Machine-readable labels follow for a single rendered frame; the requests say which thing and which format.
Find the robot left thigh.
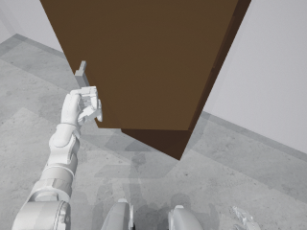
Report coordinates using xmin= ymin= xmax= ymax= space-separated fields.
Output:
xmin=101 ymin=202 xmax=134 ymax=230

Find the handle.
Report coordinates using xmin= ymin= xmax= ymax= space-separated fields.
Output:
xmin=75 ymin=60 xmax=99 ymax=98

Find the robot right hand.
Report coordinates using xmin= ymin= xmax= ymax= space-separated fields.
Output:
xmin=232 ymin=206 xmax=262 ymax=230

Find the robot left hand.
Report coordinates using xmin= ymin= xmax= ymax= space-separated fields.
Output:
xmin=60 ymin=86 xmax=103 ymax=129

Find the left robot upper arm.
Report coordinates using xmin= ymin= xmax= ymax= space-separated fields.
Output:
xmin=14 ymin=200 xmax=71 ymax=230

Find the robot left forearm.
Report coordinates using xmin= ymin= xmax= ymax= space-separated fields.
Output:
xmin=12 ymin=123 xmax=81 ymax=230

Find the robot right shin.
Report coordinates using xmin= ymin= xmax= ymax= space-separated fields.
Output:
xmin=174 ymin=205 xmax=184 ymax=210

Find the cupboard door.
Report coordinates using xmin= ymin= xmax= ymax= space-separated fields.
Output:
xmin=39 ymin=0 xmax=239 ymax=130

